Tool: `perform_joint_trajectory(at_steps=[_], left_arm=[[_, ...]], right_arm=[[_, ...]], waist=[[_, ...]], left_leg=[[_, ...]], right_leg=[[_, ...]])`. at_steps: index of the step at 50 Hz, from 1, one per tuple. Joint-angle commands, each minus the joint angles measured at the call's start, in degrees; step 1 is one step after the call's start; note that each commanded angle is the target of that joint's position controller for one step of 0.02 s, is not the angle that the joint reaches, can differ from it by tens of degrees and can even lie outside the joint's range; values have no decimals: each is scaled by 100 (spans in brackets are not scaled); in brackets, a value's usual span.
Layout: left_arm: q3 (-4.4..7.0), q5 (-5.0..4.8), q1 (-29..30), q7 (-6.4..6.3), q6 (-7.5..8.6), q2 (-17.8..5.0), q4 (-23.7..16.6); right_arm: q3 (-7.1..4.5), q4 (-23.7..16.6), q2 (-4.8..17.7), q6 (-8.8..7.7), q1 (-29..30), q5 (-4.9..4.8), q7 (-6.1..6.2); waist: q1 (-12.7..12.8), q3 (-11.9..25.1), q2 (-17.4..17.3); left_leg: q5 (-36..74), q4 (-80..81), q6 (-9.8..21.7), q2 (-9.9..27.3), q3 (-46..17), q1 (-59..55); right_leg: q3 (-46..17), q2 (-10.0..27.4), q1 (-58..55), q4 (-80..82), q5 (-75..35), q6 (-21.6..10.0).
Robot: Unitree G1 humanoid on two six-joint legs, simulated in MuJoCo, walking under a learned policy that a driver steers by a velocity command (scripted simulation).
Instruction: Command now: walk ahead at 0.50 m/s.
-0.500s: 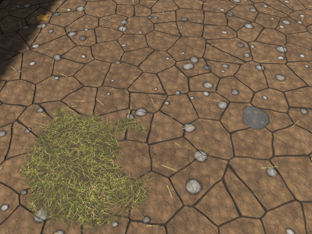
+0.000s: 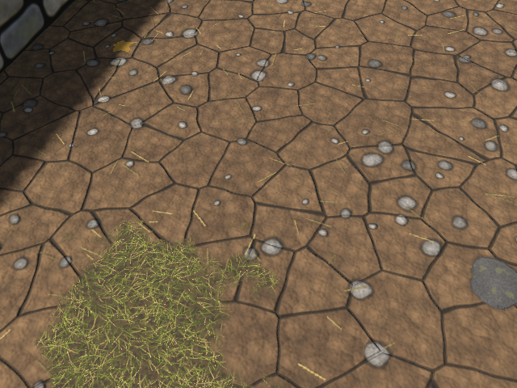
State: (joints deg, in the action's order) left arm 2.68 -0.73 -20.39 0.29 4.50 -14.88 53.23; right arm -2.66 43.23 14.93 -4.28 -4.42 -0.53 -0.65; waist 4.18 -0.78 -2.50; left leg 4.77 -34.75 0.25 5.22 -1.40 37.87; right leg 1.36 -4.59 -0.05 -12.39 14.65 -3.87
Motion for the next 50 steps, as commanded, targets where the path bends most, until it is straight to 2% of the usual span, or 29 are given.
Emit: perform_joint_trajectory(at_steps=[1,4,5,6,7,8,9,10,11,12,13,15,17,21,24,29,32,33,34,35,36,37,38,39,40,42,44,47,50], left_arm=[[205,-31,-282,-54,-20,-941,-80],[256,-29,-263,-96,-117,-1052,-18],[274,-24,-178,-109,-141,-1112,-33],[256,-14,-49,-116,-178,-1086,-61],[187,42,38,-123,-179,-959,-164],[-5,88,-611,-64,-70,-352,-248],[-12,63,-597,1,55,-432,-125],[140,-106,-69,48,148,-954,-311],[145,-178,385,49,183,-969,-448],[154,-119,577,23,166,-867,-488],[189,-67,477,-13,85,-811,-427],[149,-51,163,-47,-91,-512,-300],[159,-50,331,-82,-176,-471,-380],[188,-25,885,-33,-133,-462,-575],[116,-10,1458,61,-99,-305,-778],[82,-25,2075,228,-125,-328,-1224],[204,-21,1678,311,-151,-576,-1330],[331,-33,975,306,-159,-771,-1181],[536,-59,-10,231,-174,-1160,-933],[728,-70,-572,114,-210,-1864,-861],[635,-40,-397,126,-161,-1803,-1039],[498,37,-209,132,-120,-1386,-1108],[437,45,132,117,-89,-1151,-1178],[405,11,509,107,-97,-1008,-1255],[349,12,785,80,-122,-835,-1348],[361,87,940,41,-155,-910,-1462],[425,76,895,-24,-173,-1110,-1470],[428,-30,852,-149,-307,-1104,-1466],[375,-5,700,-220,-410,-991,-1396]], right_arm=[[-34,-555,287,-107,740,-31,-102],[-79,-612,439,-134,722,-17,-175],[-137,-538,563,-136,421,-5,-173],[-245,-324,750,-135,-281,9,-148],[-362,-50,1042,-126,-1312,59,-99],[-500,85,1574,-95,-2024,132,-60],[-393,166,1187,-49,-2142,10,-61],[-298,117,979,-32,-1687,-29,-40],[-253,19,843,-23,-1215,-1,-24],[-205,15,688,-38,-870,49,-49],[-154,-3,508,-85,-645,103,-59],[-166,73,500,-167,-533,113,-84],[-208,208,636,-229,-616,145,-50],[-232,417,762,-232,-807,145,58],[-239,547,849,-210,-982,105,112],[-308,805,996,-19,-1368,2,133],[-382,743,1207,126,-1167,-44,206],[-382,706,1220,186,-1063,-41,241],[-332,639,1127,196,-1090,-13,275],[-146,359,594,74,-1436,142,219],[-48,270,442,-165,-1350,122,133],[-159,147,864,-324,-819,-90,47],[-143,86,863,-391,-605,-137,41],[-172,129,847,-381,-570,-21,92],[-239,151,940,-305,-588,71,140],[-241,116,796,-114,-761,116,166],[-205,56,647,-11,-755,134,211],[-150,-60,548,29,-392,123,209],[-120,-139,548,25,-3,77,107]], waist=[[28,-327,526],[-157,-201,601],[-351,33,708],[-743,468,693],[-1166,1187,536],[-1063,2116,-596],[-1111,2522,-1017],[-1084,1566,-678],[-934,864,-299],[-735,333,1],[-520,176,-101],[-323,131,-242],[-299,-1,-182],[-444,-103,-63],[-678,-232,-4],[-855,-438,27],[-491,-47,-237],[-83,342,-221],[354,880,33],[230,1514,1270],[75,2183,1531],[254,1790,1085],[107,1214,770],[-135,774,314],[-330,567,288],[-561,523,396],[-617,557,494],[-499,743,711],[-263,801,846]], left_leg=[[92,426,129,-171,102,-87],[-653,614,347,-308,164,-263],[-869,626,441,-479,308,-808],[-750,773,599,-645,470,-1829],[-344,516,888,-208,19,-3570],[-932,598,1804,1284,-2397,-6010],[-1539,1408,2085,1739,-3968,-6403],[-2145,1641,1791,1565,-3352,-5637],[-2145,1858,1586,1329,-2606,-4659],[-1862,2129,1468,1091,-2086,-3762],[-1556,2340,1330,909,-1654,-3222],[-1257,2681,1322,809,-1149,-2627],[-971,2882,1337,807,-702,-2503],[-412,2934,1108,664,119,-2824],[-361,2970,969,634,569,-2975],[252,2479,862,1060,769,-4246],[2719,1376,653,1123,1016,-4533],[3365,405,520,977,1187,-4351],[2833,-978,302,718,1299,-3490],[-190,-3195,-84,-28,1322,-1084],[-3897,-4382,-211,-934,116,172],[-3700,-4632,-89,-548,-428,662],[-3302,-4328,-12,-305,-341,615],[-3003,-3813,-47,-91,-276,379],[-2831,-3448,-93,39,-242,-1],[-2623,-3056,-245,-9,-183,-496],[-2235,-2390,-398,-179,-96,-605],[-1243,-1191,-498,-402,-65,-856],[-493,-357,-484,-494,-85,-1150]], right_leg=[[-649,1690,-43,217,-2499,-666],[-697,1888,-621,-314,-3431,-568],[-654,1848,-652,-691,-4340,-509],[-486,1641,-504,-1484,-5066,-396],[-330,1376,407,-2776,-4452,-236],[-16,479,2769,-5110,-1823,173],[-642,124,3724,-6084,1781,209],[-798,503,4274,-6426,1623,132],[-628,809,4286,-6180,1097,95],[-523,1010,4115,-5717,724,127],[-568,1194,3741,-5408,455,151],[-563,1280,3269,-5183,201,246],[-650,1301,3496,-4878,-233,339],[-708,1181,3815,-3689,-1616,397],[-373,1066,3578,-2810,-2236,364],[-157,960,4047,-2226,-1451,130],[322,546,3229,-2206,-494,-166],[476,286,2291,-2009,-547,-324],[148,254,700,-1805,-805,-580],[-2464,1678,-1463,-1631,-360,-1468],[-4915,2523,-2257,-643,-687,-2154],[-4051,2350,-2016,-666,-1515,-1844],[-3039,2104,-1239,-816,-2582,-1609],[-2353,1830,-387,-828,-3276,-1383],[-1965,1653,286,-733,-3649,-1257],[-1724,1487,1022,-590,-4277,-1269],[-1446,1314,1302,-591,-4679,-1235],[-1209,1049,1355,-761,-4328,-933],[-1295,1050,1227,-878,-3618,-733]])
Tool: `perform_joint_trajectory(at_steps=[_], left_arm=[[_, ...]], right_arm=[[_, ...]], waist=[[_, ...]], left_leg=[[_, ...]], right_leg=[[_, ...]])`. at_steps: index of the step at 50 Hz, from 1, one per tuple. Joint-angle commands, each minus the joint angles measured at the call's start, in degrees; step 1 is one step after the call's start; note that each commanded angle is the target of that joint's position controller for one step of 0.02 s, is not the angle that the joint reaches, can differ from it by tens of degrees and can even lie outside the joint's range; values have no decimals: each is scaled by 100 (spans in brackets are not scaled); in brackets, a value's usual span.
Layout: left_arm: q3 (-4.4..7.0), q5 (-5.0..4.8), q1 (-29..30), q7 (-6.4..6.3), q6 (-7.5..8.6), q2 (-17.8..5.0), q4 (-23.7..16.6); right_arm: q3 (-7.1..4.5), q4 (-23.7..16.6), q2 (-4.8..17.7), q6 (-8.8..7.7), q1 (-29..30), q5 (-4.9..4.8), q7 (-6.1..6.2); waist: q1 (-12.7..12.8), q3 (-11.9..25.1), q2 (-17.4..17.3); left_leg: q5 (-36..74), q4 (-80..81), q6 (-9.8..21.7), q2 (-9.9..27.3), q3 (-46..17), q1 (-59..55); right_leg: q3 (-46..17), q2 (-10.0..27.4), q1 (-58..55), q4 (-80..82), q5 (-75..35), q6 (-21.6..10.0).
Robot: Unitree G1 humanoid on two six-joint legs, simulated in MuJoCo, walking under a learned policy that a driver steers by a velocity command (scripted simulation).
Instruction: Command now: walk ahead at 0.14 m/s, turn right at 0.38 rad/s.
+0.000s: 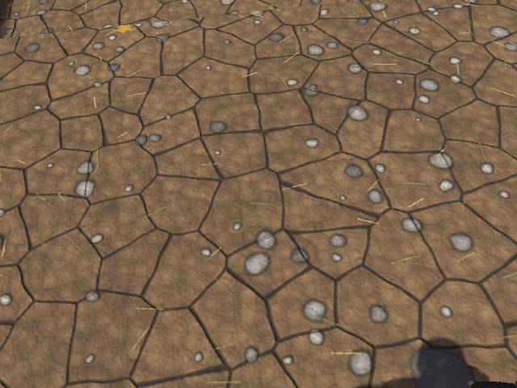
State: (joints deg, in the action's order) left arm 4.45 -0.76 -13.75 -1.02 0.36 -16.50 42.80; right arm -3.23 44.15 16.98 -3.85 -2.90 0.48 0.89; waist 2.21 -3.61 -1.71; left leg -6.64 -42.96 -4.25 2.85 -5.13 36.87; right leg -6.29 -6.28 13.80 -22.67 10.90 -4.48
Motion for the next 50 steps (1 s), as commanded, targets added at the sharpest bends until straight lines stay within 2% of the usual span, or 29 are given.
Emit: perform_joint_trajectory(at_steps=[1,4,5,6,7,8,9,10,11,12,13,14,16,19,20,21,22,23,24,26,29,38,50], left_arm=[[178,21,-16,-92,-12,-799,-316],[118,65,14,-91,-13,-713,-260],[85,51,118,-95,-6,-660,-260],[46,59,93,-90,14,-570,-243],[-22,174,-50,-82,65,-375,-288],[-54,139,-843,-85,91,-242,-177],[-36,150,-733,-88,27,-523,-155],[47,72,-449,-94,-72,-799,-188],[75,41,-218,-125,-183,-783,-168],[92,51,-135,-139,-288,-769,-149],[89,52,-136,-144,-358,-692,-96],[44,43,-197,-137,-379,-515,-42],[-30,60,-200,-121,-329,-269,93],[-9,76,-328,-86,-268,-255,310],[-4,123,-259,-76,-264,-307,312],[12,202,-136,-83,-257,-495,236],[67,182,-12,-100,-259,-782,229],[43,171,-24,-67,-217,-599,323],[-16,193,43,-50,-151,-405,339],[-42,201,124,-44,-18,-383,398],[-55,145,-89,-48,92,-392,551],[-120,109,-281,-69,87,-299,884],[-186,107,-321,-67,68,-195,1284]], right_arm=[[-65,-253,371,-22,-79,-24,-73],[-132,-269,577,-81,-113,32,-118],[-144,-230,581,-123,-258,58,-123],[-150,-206,615,-175,-385,117,-114],[-172,-246,862,-205,-496,217,-72],[-173,-220,961,-136,-531,300,-40],[-46,-129,404,-62,-739,174,-52],[14,-114,317,-24,-730,80,-91],[-12,-102,427,32,-643,57,-103],[-21,-137,510,78,-413,26,-107],[-13,-162,517,113,-178,38,-97],[-13,-163,508,167,33,56,-98],[-20,-94,460,248,59,63,-83],[-5,51,446,292,-81,-23,-46],[23,121,382,284,-220,-39,-45],[55,169,311,253,-303,-8,-63],[38,167,336,221,-414,49,-95],[50,181,261,212,-233,79,-96],[52,197,246,213,-120,70,-82],[44,322,214,246,-220,25,-28],[22,502,249,265,-343,10,0],[-16,974,290,360,-375,-37,52],[-24,1443,304,431,-410,-54,134]], waist=[[-23,1052,783],[-72,912,819],[-206,867,820],[-303,884,698],[-230,1204,181],[119,1607,-884],[-111,1815,-1151],[-229,1597,-833],[-241,1439,-563],[-208,1127,-464],[-121,963,-495],[-22,806,-596],[-94,801,-794],[-48,956,-699],[-73,909,-610],[-147,818,-351],[-397,613,178],[-329,480,473],[-311,370,507],[-368,291,624],[-325,369,470],[-250,367,210],[-259,302,224]], left_leg=[[653,613,-8,-258,247,-1085],[312,1091,225,-231,155,-1198],[541,1494,357,-231,205,-1457],[1520,1977,535,-104,143,-1963],[3532,1852,810,592,-473,-2799],[4978,1570,1795,1527,-1452,-3804],[4370,1852,2269,1995,-2219,-3769],[3190,2020,2211,1862,-2256,-3631],[2099,2132,1996,1635,-2092,-3457],[1366,2294,1850,1492,-1843,-3057],[769,2453,1689,1315,-1577,-2642],[375,2572,1517,1033,-1209,-2261],[248,2584,1410,706,-730,-2069],[-391,2414,1326,618,-578,-2100],[-850,2424,1129,537,-552,-1974],[-1321,2327,859,437,-461,-1744],[-1586,2229,641,103,-122,-1702],[-1311,2033,463,-99,191,-2141],[-960,1827,425,-113,228,-2433],[-410,1650,500,-94,233,-2617],[151,1577,542,-81,228,-2669],[701,1538,462,-82,229,-2793],[675,1590,435,-87,238,-2855]], right_leg=[[-646,1283,-242,80,-3055,-661],[-1088,1489,-543,-339,-2731,-615],[-1133,1422,-550,-563,-2559,-521],[-1091,1180,-452,-845,-2235,-330],[-815,766,-131,-1473,-1394,-85],[-416,172,686,-2350,1063,283],[-318,270,960,-2906,2806,566],[-322,392,1177,-3373,2946,679],[-253,467,1332,-3699,2721,772],[-205,568,1373,-3735,2442,843],[-166,696,1155,-3495,2196,874],[-2,723,836,-2942,2038,893],[312,665,286,-2000,1576,883],[548,576,-454,-541,230,702],[488,618,-647,-232,-23,589],[121,967,-759,-179,-235,426],[-92,1166,-368,-250,201,197],[-89,1084,287,-69,1182,106],[-105,1052,591,119,1442,162],[-62,1013,679,181,1028,320],[16,962,421,5,350,377],[153,868,110,-95,-400,340],[283,791,-1,5,-502,342]])
Over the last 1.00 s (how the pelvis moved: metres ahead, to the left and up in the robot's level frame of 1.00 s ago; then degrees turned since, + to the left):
0.53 -0.06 0.00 -22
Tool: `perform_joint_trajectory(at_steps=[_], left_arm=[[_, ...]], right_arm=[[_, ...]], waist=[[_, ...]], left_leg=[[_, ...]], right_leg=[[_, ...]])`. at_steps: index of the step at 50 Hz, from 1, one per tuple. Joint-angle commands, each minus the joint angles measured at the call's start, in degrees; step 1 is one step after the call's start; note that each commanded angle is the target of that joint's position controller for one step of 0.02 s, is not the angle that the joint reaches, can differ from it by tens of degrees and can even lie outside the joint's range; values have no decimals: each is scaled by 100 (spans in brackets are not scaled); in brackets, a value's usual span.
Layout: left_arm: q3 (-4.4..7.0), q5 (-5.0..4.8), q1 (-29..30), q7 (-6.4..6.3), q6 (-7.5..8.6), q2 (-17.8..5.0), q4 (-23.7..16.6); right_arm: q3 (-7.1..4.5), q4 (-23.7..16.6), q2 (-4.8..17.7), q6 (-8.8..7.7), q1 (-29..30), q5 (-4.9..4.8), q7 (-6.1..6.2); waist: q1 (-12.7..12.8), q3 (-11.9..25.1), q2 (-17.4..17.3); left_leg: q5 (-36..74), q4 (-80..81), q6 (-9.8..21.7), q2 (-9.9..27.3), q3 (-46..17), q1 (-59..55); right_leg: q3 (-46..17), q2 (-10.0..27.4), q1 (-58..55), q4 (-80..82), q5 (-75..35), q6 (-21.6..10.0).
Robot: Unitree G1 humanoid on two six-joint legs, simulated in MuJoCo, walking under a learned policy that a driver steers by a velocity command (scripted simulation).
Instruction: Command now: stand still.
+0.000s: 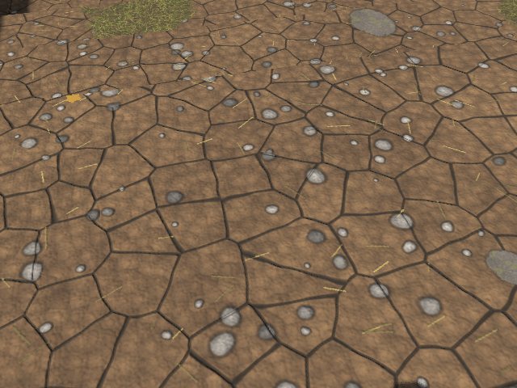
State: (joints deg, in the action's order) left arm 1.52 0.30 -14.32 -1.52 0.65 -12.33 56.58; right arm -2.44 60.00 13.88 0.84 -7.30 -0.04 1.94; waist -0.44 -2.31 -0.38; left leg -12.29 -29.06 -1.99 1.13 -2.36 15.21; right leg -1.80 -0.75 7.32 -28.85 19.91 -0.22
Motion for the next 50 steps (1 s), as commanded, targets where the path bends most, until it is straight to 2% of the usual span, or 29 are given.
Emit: perform_joint_trajectory(at_steps=[1,19,41,42,43,44,45,47,48,49,50], left_arm=[[102,1,-272,-19,38,-606,-64],[-4,-1,-599,-48,49,-471,348],[-63,-21,-1022,-65,59,-296,527],[-72,-25,-1140,-72,51,-246,587],[-44,-53,-1178,-88,33,-319,597],[9,-84,-1117,-112,19,-488,532],[47,-111,-1138,-126,24,-603,470],[178,-181,-1307,-122,113,-956,424],[225,-198,-1243,-115,163,-1032,384],[217,-182,-1104,-100,209,-947,321],[205,-192,-938,-74,237,-863,254]], right_arm=[[-103,-113,610,-34,25,-1,32],[-59,230,485,-5,-209,-3,69],[11,325,331,-6,-559,-15,92],[31,376,256,-1,-655,-11,94],[26,387,258,5,-674,-30,99],[4,375,296,-7,-677,-55,102],[-3,307,304,-54,-572,-52,89],[37,113,104,-252,-282,-76,-5],[46,39,77,-357,-194,-94,-62],[41,-2,72,-451,-217,-136,-117],[38,-5,61,-528,-341,-177,-159]], waist=[[6,159,94],[5,-34,53],[23,-121,36],[28,2,72],[42,-96,163],[61,-264,338],[122,-499,478],[259,-832,1049],[263,-1010,1111],[171,-1108,1062],[40,-1121,1016]], left_leg=[[1219,210,208,83,-37,-689],[869,340,194,40,-22,-609],[793,339,222,8,-29,-508],[226,318,222,-75,60,-562],[-597,169,233,-225,208,-426],[-1504,-78,263,-386,377,-122],[-1952,-323,302,-435,441,283],[-1322,-1329,327,-356,616,998],[-1121,-1678,404,-103,452,1207],[-1211,-1685,498,39,378,1330],[-1351,-1258,587,87,396,1162]], right_leg=[[-158,233,653,636,-1370,-82],[-51,168,793,798,-814,-57],[41,134,861,788,-699,-38],[71,99,820,854,-124,-63],[17,93,909,924,715,-152],[-180,187,1017,1010,1628,-318],[-531,425,1112,1216,2367,-513],[-1772,1371,939,1839,2983,-1030],[-2228,1761,996,1990,2847,-1257],[-2278,1862,935,1966,2489,-1300],[-2032,1757,903,1808,2084,-1190]])
Over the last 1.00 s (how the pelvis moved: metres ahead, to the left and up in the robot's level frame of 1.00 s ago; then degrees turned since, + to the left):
0.12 0.00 -0.01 -3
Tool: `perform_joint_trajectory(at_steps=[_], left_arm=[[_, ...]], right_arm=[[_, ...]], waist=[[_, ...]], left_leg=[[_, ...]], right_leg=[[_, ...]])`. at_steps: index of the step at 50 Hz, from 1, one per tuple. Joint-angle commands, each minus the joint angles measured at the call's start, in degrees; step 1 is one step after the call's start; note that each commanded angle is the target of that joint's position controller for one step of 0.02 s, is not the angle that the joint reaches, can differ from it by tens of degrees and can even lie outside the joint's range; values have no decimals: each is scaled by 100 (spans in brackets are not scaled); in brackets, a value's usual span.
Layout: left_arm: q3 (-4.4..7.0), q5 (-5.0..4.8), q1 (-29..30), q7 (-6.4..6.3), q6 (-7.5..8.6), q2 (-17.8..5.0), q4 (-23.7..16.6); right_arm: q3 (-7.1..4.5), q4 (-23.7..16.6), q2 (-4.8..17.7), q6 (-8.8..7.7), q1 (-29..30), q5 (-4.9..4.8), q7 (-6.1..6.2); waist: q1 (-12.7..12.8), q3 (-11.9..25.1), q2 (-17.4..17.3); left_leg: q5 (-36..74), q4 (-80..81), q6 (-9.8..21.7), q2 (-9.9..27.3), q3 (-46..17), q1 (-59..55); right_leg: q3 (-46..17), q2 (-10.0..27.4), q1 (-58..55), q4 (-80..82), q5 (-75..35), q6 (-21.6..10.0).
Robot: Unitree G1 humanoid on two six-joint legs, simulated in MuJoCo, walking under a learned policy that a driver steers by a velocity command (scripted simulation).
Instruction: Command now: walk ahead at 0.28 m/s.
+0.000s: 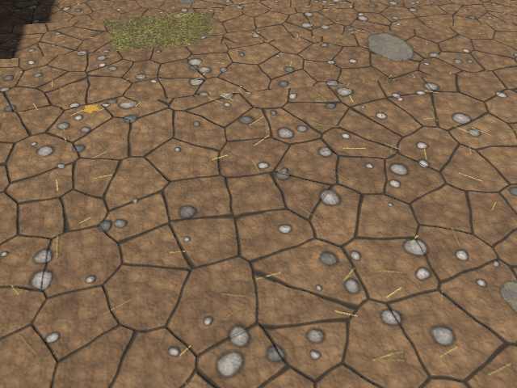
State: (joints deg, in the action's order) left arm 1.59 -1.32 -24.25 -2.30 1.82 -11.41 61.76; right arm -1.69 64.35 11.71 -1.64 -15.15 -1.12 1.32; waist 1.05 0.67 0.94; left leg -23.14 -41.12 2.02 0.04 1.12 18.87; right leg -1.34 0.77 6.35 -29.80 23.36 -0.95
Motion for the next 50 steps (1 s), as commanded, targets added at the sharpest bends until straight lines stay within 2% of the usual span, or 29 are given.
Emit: perform_joint_trajectory(at_steps=[1,2,3,4,5,6,7,8,10,12,16,21,23,24,25,26,27,28,29,30,31,32,34,35,37,40,44,48,50], left_arm=[[184,-62,273,31,114,-900,-333],[175,-72,357,56,112,-866,-389],[147,-50,507,72,154,-801,-486],[54,-9,590,73,241,-444,-667],[21,-82,609,66,353,-281,-824],[74,-178,661,107,420,-496,-848],[81,-180,730,168,469,-524,-833],[118,-124,755,180,504,-548,-808],[249,-38,915,220,487,-759,-818],[236,-18,1066,275,417,-550,-854],[116,2,2227,306,388,-307,-1329],[72,-53,3004,435,413,-450,-1649],[106,-51,3002,490,446,-579,-1716],[162,-47,2800,502,462,-706,-1694],[250,-45,2373,494,465,-874,-1600],[391,-59,1444,464,450,-1100,-1319],[513,-50,403,411,417,-1393,-1052],[649,98,-365,394,389,-2004,-877],[503,96,-268,412,385,-1596,-849],[392,52,357,421,422,-1267,-909],[310,50,963,427,444,-1019,-1055],[249,101,1350,460,473,-830,-1100],[191,173,1554,508,518,-614,-1033],[193,162,1453,501,528,-626,-960],[220,159,1232,430,544,-803,-839],[246,152,853,289,509,-968,-733],[251,85,448,200,452,-1070,-647],[278,32,-22,177,354,-1110,-449],[315,21,-88,157,285,-1152,-395]], right_arm=[[-61,-319,271,-337,53,-102,-126],[-124,-84,332,-355,-471,-87,-135],[-230,102,561,-364,-1103,-45,-140],[-403,202,1196,-380,-1915,-51,-135],[-372,228,1336,-459,-2293,41,-210],[-228,60,940,-534,-1617,67,-206],[-156,-133,692,-564,-1140,57,-219],[-116,-253,643,-558,-836,62,-244],[-15,-284,389,-486,-876,93,-240],[-3,-223,458,-423,-1236,115,-167],[-39,-354,779,-342,-1293,143,-27],[-116,-332,897,-328,-1565,26,9],[-162,-349,947,-295,-1497,11,12],[-190,-385,1014,-273,-1409,28,11],[-219,-421,1090,-236,-1328,58,6],[-207,-466,1051,-183,-1233,97,1],[-146,-588,954,-170,-1152,145,-15],[77,-687,123,-278,-1903,138,-101],[69,-606,213,-474,-1761,13,-143],[-77,-863,717,-591,-1099,-163,-161],[-102,-1003,852,-638,-645,-192,-125],[-151,-1018,851,-615,-465,-117,-68],[-188,-950,613,-432,-754,-30,-22],[-187,-932,505,-361,-823,-24,-15],[-221,-1073,552,-289,-524,11,0],[-262,-1364,640,-307,296,79,-10],[-199,-1606,498,-383,1181,50,-111],[-143,-1845,504,-419,1826,-4,-244],[-146,-1965,576,-455,1959,-13,-317]], waist=[[-348,-1313,780],[-518,-1105,590],[-741,-816,102],[-955,-395,-1425],[-931,-82,-1945],[-570,-516,-1053],[-425,-724,-700],[-298,-762,-490],[-254,-723,-543],[-291,-637,-559],[-450,-841,-456],[-510,-1036,-563],[-350,-936,-576],[-178,-729,-648],[82,-360,-779],[553,201,-802],[992,866,-645],[675,1973,909],[681,2292,1147],[525,1192,960],[344,602,466],[128,245,104],[-236,84,337],[-288,11,351],[-316,-213,297],[-135,-411,147],[137,-494,154],[341,-656,126],[295,-653,156]], left_leg=[[-69,740,248,112,177,41],[340,1215,193,-131,327,-904],[567,1526,242,97,-249,-1748],[-83,2497,786,1261,-2304,-2639],[-675,3323,1461,2227,-4531,-2865],[-824,3249,1417,2338,-4285,-2489],[-652,3219,1210,2042,-3420,-2194],[-204,3289,1016,1761,-2730,-2023],[1091,3357,741,1307,-1654,-1898],[1991,3364,763,1166,-1181,-1968],[2355,3576,851,1131,-776,-1626],[2405,3643,816,1321,-524,-1756],[3023,3347,716,1459,-435,-2181],[3889,3014,646,1485,-370,-2344],[5022,2442,577,1461,-281,-2427],[5774,1355,445,1247,-94,-2224],[4964,-156,254,1002,29,-1173],[1917,-2672,-144,-56,95,1063],[-757,-3667,-53,-334,-842,1747],[-514,-4004,90,40,-847,2321],[43,-3803,169,379,-670,2234],[476,-3421,172,623,-570,1921],[817,-2890,172,883,-594,1205],[835,-2741,149,903,-531,1124],[1148,-2332,44,957,-460,1418],[2058,-1265,-119,988,-433,2128],[3044,230,-152,708,-156,1915],[2886,893,-91,564,-125,2068],[2497,1095,35,521,-153,2119]], right_leg=[[-1631,1336,1218,1629,1406,-912],[-1170,962,1528,1171,903,-734],[-651,558,1907,128,-167,-533],[284,-169,2851,-1953,-315,-143],[-118,-447,3587,-3453,807,-119],[-494,-12,3998,-4245,535,-269],[-495,252,4078,-4375,-54,-409],[-391,447,4024,-4108,-570,-467],[-183,634,3696,-3509,-1112,-408],[49,624,3689,-3158,-1344,-245],[246,513,3640,-1562,-2018,18],[332,303,3118,-422,-2499,-102],[309,238,2938,-178,-2313,-271],[368,118,2559,-134,-2165,-368],[499,-78,1907,-200,-2013,-476],[621,-286,750,-223,-1931,-628],[39,216,-916,-336,-1773,-888],[-2853,1860,-3137,197,-360,-1887],[-4548,2209,-3112,1408,184,-1967],[-3716,1993,-2259,1505,174,-1577],[-2792,1802,-1245,1596,-417,-1379],[-2074,1569,-344,1751,-1077,-1252],[-1270,1183,549,2048,-1483,-1136],[-1060,1115,747,2171,-1633,-1193],[-806,1088,894,2381,-1853,-1298],[-665,1102,537,2490,-2077,-1288],[-256,935,265,2511,-2193,-1087],[-232,1190,-532,2254,-2275,-1067],[-285,1388,-984,1985,-2573,-1004]])
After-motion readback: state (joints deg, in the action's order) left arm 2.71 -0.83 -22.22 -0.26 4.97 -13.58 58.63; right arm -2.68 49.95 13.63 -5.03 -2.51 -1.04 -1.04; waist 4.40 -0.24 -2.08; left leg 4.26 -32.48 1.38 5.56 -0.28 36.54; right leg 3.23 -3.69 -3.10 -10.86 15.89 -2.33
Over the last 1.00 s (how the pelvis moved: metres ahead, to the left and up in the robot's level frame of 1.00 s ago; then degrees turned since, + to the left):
0.02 0.01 0.00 1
